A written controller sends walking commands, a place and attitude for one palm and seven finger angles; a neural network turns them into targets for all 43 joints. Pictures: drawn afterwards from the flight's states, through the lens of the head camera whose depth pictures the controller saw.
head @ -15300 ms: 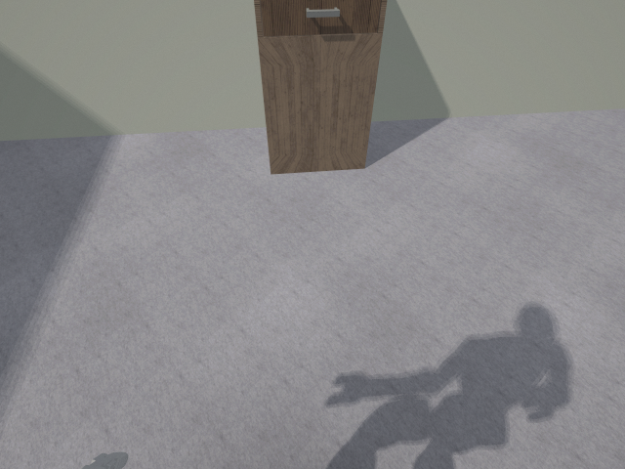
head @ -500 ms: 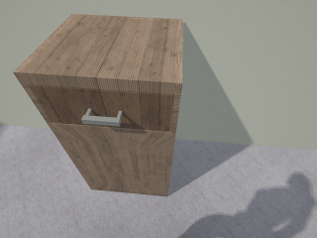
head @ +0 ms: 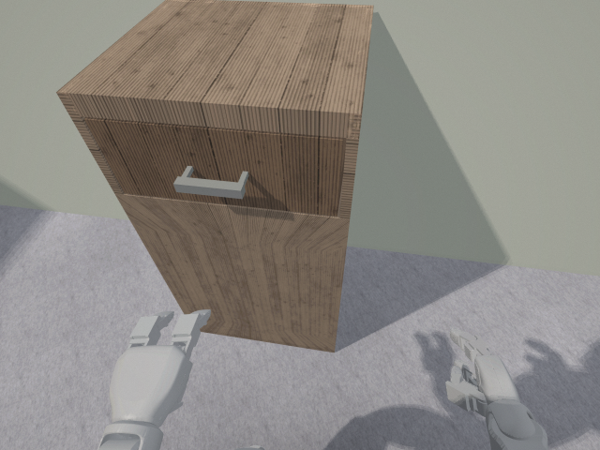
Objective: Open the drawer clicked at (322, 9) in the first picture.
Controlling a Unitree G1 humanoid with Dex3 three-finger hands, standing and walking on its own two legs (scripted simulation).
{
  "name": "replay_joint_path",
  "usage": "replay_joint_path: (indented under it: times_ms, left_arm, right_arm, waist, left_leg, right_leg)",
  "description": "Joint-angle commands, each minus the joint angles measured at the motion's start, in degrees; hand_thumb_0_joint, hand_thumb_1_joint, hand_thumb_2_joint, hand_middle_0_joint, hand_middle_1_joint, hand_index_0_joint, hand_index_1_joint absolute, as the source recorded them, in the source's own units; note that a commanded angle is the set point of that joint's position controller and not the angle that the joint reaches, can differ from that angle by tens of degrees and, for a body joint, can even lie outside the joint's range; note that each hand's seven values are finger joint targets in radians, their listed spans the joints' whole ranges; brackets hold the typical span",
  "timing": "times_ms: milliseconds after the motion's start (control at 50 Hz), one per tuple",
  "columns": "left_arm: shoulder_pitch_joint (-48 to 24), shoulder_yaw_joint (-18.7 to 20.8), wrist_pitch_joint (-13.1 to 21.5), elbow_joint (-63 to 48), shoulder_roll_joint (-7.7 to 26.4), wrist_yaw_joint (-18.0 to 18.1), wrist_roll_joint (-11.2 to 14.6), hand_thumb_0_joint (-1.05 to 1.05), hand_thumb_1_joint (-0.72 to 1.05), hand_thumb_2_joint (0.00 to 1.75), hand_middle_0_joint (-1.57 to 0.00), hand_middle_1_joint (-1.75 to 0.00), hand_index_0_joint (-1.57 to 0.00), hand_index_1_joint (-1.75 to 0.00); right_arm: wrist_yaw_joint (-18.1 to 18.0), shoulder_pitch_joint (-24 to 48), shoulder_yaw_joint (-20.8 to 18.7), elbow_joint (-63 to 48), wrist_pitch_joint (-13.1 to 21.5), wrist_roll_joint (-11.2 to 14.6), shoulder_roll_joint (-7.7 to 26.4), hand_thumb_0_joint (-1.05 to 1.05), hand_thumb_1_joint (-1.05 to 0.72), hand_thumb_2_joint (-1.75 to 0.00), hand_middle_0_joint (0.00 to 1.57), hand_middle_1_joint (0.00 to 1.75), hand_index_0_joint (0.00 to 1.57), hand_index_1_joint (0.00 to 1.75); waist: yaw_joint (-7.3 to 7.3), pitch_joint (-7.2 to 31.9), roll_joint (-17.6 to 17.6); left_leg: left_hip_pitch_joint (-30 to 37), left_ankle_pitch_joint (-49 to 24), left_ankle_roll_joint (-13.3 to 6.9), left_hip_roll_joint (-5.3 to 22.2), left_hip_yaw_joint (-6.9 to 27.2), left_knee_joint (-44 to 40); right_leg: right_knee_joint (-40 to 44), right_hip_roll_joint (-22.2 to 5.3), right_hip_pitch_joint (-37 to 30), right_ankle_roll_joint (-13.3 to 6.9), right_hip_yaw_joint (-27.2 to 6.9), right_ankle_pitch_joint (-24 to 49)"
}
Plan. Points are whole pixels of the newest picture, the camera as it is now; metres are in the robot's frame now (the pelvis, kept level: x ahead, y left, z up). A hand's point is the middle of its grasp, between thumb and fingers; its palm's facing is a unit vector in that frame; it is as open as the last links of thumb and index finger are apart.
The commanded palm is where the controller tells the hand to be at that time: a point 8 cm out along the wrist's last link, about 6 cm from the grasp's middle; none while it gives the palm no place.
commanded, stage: raise the hand with hooked fingers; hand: left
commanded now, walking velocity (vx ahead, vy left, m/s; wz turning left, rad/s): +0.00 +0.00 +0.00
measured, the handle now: (213, 180) +0.52 +0.24 +0.04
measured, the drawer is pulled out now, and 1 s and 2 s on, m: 0.00 0.00 0.00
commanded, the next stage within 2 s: move the hooked fingers above the handle in 1.44 s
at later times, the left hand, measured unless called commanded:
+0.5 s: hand (136, 307) +0.26 +0.25 +0.06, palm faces +0.05 -0.11 -0.99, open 11.7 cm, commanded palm +0.24 +0.25 +0.12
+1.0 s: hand (99, 231) +0.31 +0.29 +0.14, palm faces +0.06 -0.07 -1.00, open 13.7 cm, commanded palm +0.29 +0.29 +0.21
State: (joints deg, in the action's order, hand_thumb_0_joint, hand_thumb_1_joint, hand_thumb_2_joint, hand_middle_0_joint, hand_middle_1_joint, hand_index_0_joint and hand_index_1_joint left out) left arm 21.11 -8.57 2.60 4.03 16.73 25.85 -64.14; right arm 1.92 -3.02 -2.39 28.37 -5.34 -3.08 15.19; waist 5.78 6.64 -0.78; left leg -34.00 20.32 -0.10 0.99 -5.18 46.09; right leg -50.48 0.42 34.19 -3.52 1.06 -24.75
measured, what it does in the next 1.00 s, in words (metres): stands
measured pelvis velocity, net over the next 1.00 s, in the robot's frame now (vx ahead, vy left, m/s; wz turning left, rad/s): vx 0.02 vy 0.04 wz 0.04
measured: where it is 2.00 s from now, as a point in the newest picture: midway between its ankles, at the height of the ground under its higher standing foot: outside the picture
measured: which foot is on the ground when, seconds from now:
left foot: down 0.00-1.00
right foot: down 0.00-1.00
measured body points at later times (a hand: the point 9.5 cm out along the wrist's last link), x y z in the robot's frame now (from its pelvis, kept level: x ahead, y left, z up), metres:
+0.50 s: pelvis +0.01 +0.02 +0.02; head +0.04 -0.01 +0.47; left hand +0.25 +0.26 +0.12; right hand +0.19 -0.21 -0.10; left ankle +0.03 +0.13 -0.70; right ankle +0.01 -0.08 -0.70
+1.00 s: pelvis +0.02 +0.04 +0.04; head +0.03 +0.01 +0.49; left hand +0.30 +0.29 +0.20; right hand +0.23 -0.15 -0.07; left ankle +0.03 +0.13 -0.70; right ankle +0.01 -0.08 -0.70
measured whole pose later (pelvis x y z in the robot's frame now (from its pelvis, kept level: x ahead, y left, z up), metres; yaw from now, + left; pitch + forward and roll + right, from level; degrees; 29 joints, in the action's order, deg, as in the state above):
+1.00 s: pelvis +0.02 +0.04 +0.04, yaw +2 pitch +0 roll +0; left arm -5.5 -3.2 -1.9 0.2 29.4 0.6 -51.8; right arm -0.8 -5.0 1.6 34.3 -10.3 0.5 12.8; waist 5.1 -0.1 4.6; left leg -14.4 13.0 -3.0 -1.8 -3.1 27.0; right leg -27.0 -1.3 11.8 0.0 2.8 -15.6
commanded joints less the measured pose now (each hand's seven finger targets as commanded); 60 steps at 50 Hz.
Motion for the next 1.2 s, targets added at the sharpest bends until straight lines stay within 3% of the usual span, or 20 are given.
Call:
replay_joint_path:
  times_ms: [0, 80, 160, 200, 280, 320, 420, 460, 480, 580, 640, 700, 760, 800, 860, 1020, 1100, 1180]
  left_arm:
    - [-22.44, 9.12, -0.84, -17.36, 12.72, 4.01, 1.28, 0.00, 0.34, 0.66, -0.24, -0.66, -0.24, -0.66]
    - [-23.59, 5.89, -0.62, -13.84, 10.58, -0.62, 5.19, 0.00, 0.25, 0.62, -0.25, -0.72, -0.25, -0.72]
    - [-17.53, 5.74, -1.91, -10.52, 10.74, -6.18, 6.70, 0.00, 0.15, 0.58, -0.25, -0.78, -0.25, -0.78]
    - [-15.45, 7.73, -2.30, -9.97, 12.55, -8.17, 6.96, 0.00, 0.11, 0.56, -0.26, -0.81, -0.26, -0.81]
    - [-13.30, 12.85, -0.89, -12.35, 16.41, -9.49, 6.87, 0.00, 0.01, 0.52, -0.26, -0.87, -0.26, -0.87]
    - [-13.25, 13.26, 0.02, -15.61, 16.04, -8.73, 7.10, 0.00, -0.03, 0.50, -0.27, -0.90, -0.27, -0.90]
    - [-17.75, 13.02, 0.40, -18.55, 15.36, -6.72, 7.68, 0.00, -0.15, 0.45, -0.27, -0.98, -0.27, -0.98]
    - [-19.32, 12.48, -0.48, -17.30, 15.49, -7.04, 8.20, 0.00, -0.20, 0.43, -0.28, -1.00, -0.28, -1.00]
    - [-20.45, 12.53, -1.15, -16.89, 15.81, -7.54, 8.44, 0.00, -0.22, 0.42, -0.28, -1.02, -0.28, -1.02]
    - [-24.09, 12.31, -3.04, -19.17, 17.94, -10.89, 9.06, 0.00, -0.34, 0.37, -0.29, -1.10, -0.29, -1.10]
    - [-26.01, 11.73, -3.93, -18.44, 18.35, -13.22, 9.37, 0.00, -0.41, 0.34, -0.29, -1.14, -0.29, -1.14]
    - [-29.62, 12.42, -4.53, -19.05, 20.15, -15.24, 9.41, 0.00, -0.48, 0.31, -0.30, -1.18, -0.30, -1.18]
    - [-32.61, 12.17, -5.17, -16.94, 20.55, -17.35, 10.17, 0.00, -0.50, 0.30, -0.30, -1.20, -0.30, -1.20]
    - [-35.28, 12.39, -5.40, -16.31, 21.64, -19.10, 10.44, 0.00, -0.50, 0.30, -0.30, -1.20, -0.30, -1.20]
    - [-38.63, 12.36, -5.26, -15.33, 22.54, -21.41, 11.29, 0.00, -0.50, 0.30, -0.30, -1.20, -0.30, -1.20]
    - [-47.20, 14.61, -1.89, -15.28, 26.97, -25.71, 13.29, 0.00, -0.50, 0.30, -0.30, -1.20, -0.30, -1.20]
    - [-40.35, 14.23, -1.11, -12.04, 24.59, -27.35, 15.02, 0.00, -0.50, 0.30, -0.30, -1.20, -0.30, -1.20]
    - [-40.38, 16.54, 0.85, -15.86, 26.58, -26.54, 14.83, 0.00, -0.50, 0.30, -0.30, -1.20, -0.30, -1.20]
  right_arm:
    - [-1.60, 5.19, -0.58, -6.72, 0.86, -1.05, 2.65, 0.00, -0.90, -0.90, 0.20, 0.30, 0.20, 0.30]
    - [-2.94, 6.00, 0.30, -5.14, 1.62, -0.61, 2.31, 0.00, -0.90, -0.90, 0.20, 0.30, 0.20, 0.30]
    - [-3.12, 5.23, 0.95, -4.39, 1.23, -0.01, 2.32, 0.00, -0.90, -0.90, 0.20, 0.30, 0.20, 0.30]
    - [-3.17, 4.90, 1.29, -4.09, 1.03, 0.17, 2.43, 0.00, -0.90, -0.90, 0.20, 0.30, 0.20, 0.30]
    - [-3.06, 4.72, 1.30, -3.97, 1.08, 0.07, 2.71, 0.00, -0.90, -0.90, 0.20, 0.30, 0.20, 0.30]
    - [-2.91, 4.67, 0.97, -4.39, 1.17, 0.15, 2.56, 0.00, -0.90, -0.90, 0.20, 0.30, 0.20, 0.30]
    - [-2.52, 3.85, -0.26, -3.59, 1.23, 0.38, 3.23, 0.00, -0.90, -0.90, 0.20, 0.30, 0.20, 0.30]
    - [-2.71, 3.48, -0.53, -3.16, 1.08, 0.81, 3.54, 0.00, -0.90, -0.90, 0.20, 0.30, 0.20, 0.30]
    - [-2.75, 3.69, -0.57, -3.10, 1.08, 1.04, 3.82, 0.00, -0.90, -0.90, 0.20, 0.30, 0.20, 0.30]
    - [-2.98, 4.10, -0.62, -2.78, 0.53, 1.70, 4.39, 0.00, -0.90, -0.90, 0.20, 0.30, 0.20, 0.30]
    - [-2.96, 3.97, -0.24, -2.44, -0.22, 2.07, 4.28, 0.00, -0.90, -0.90, 0.20, 0.30, 0.20, 0.30]
    - [-2.76, 4.23, 0.32, -2.44, -1.02, 2.37, 4.29, 0.00, -0.90, -0.90, 0.20, 0.30, 0.20, 0.30]
    - [-2.88, 4.02, 0.60, -2.35, -1.77, 2.75, 4.24, 0.00, -0.90, -0.90, 0.20, 0.30, 0.20, 0.30]
    - [-2.91, 4.39, 0.96, -2.26, -2.18, 2.92, 4.32, 0.00, -0.90, -0.90, 0.20, 0.30, 0.20, 0.30]
    - [-3.17, 4.21, 1.10, -2.24, -2.61, 3.03, 4.47, 0.00, -0.90, -0.90, 0.20, 0.30, 0.20, 0.30]
    - [-3.40, 3.47, 1.27, -1.47, -2.27, 3.30, 5.06, 0.00, -0.90, -0.90, 0.20, 0.30, 0.20, 0.30]
    - [-2.71, 2.65, 0.93, -1.69, -2.28, 3.48, 5.47, 0.00, -0.90, -0.90, 0.20, 0.30, 0.20, 0.30]
    - [-2.29, 2.79, 0.38, -2.10, -1.91, 3.24, 6.02, 0.00, -0.90, -0.90, 0.20, 0.30, 0.20, 0.30]
  waist:
    - [-4.16, 9.05, 1.35]
    - [-5.46, 7.45, 1.12]
    - [-2.89, 7.11, -0.83]
    - [-1.81, 6.55, -2.10]
    - [0.12, 7.07, -2.03]
    - [0.46, 7.81, 0.99]
    - [-1.11, 8.46, 2.26]
    - [-1.56, 8.35, 0.94]
    - [-1.64, 7.71, -0.40]
    - [-1.24, 9.07, 2.56]
    - [-1.37, 7.08, 2.02]
    - [-1.25, 6.86, 4.53]
    - [-1.49, 6.14, 2.91]
    - [-1.53, 5.72, 3.89]
    - [-1.73, 6.04, 2.77]
    - [-1.94, 7.42, 4.67]
    - [-1.22, 5.91, 2.15]
    - [-0.64, 7.95, 3.46]
  left_leg:
    - [10.47, -4.78, -2.31, -4.33, 4.20, -0.73]
    - [11.48, -4.44, -2.73, -4.00, 4.50, -2.93]
    - [11.15, -6.82, -2.42, -3.62, 4.05, -7.36]
    - [11.00, -8.29, -2.19, -3.55, 3.99, -9.10]
    - [11.57, -11.61, -2.01, -3.38, 3.88, -11.58]
    - [12.99, -13.16, -1.93, -3.33, 3.89, -12.28]
    - [17.29, -15.07, -1.99, -2.68, 4.20, -12.72]
    - [17.97, -14.71, -2.11, -2.57, 4.19, -13.11]
    - [17.97, -14.91, -2.11, -2.53, 4.40, -13.45]
    - [21.92, -19.56, -1.88, -2.03, 4.86, -15.55]
    - [22.93, -21.35, -1.67, -1.79, 4.88, -17.02]
    - [24.70, -23.83, -1.14, -1.43, 5.47, -18.55]
    - [25.58, -22.98, -1.19, -1.38, 5.37, -19.97]
    - [26.04, -23.81, -0.98, -1.30, 5.42, -20.80]
    - [26.91, -23.50, -1.13, -1.41, 5.47, -21.69]
    - [28.71, -23.81, -1.04, -1.42, 6.37, -23.69]
    - [27.16, -24.51, -1.12, -1.56, 5.68, -24.15]
    - [27.33, -25.20, -1.19, -1.70, 5.87, -23.94]
  right_leg:
    - [15.23, -0.36, -0.99, 0.32, -11.08, 4.88]
    - [17.23, -0.38, -3.85, 1.29, -8.45, 6.88]
    - [18.25, -0.62, -10.11, 1.69, -6.34, 11.55]
    - [18.73, -0.67, -13.00, 1.73, -6.45, 13.96]
    - [18.72, -0.64, -17.88, 1.56, -6.04, 18.82]
    - [18.19, -0.76, -18.35, 1.28, -5.09, 20.41]
    - [18.20, -0.26, -15.66, 1.14, -2.63, 19.36]
    - [18.75, -0.21, -15.44, 1.39, -2.17, 18.71]
    - [19.14, -0.11, -15.65, 1.43, -2.29, 18.72]
    - [19.89, -0.09, -18.35, 1.31, -1.34, 21.31]
    - [20.95, 0.01, -19.14, 1.43, -0.64, 22.23]
    - [21.76, 0.21, -20.28, 1.24, -0.09, 22.01]
    - [23.32, 0.52, -21.07, 1.41, 0.37, 21.28]
    - [24.03, 0.47, -22.09, 1.38, 0.40, 21.49]
    - [25.19, 0.61, -23.15, 1.54, 0.57, 21.62]
    - [27.39, 0.62, -25.21, 1.45, 0.80, 20.71]
    - [27.93, 0.55, -26.09, 1.65, 1.00, 22.32]
    - [27.64, 0.82, -26.51, 1.57, 0.62, 22.85]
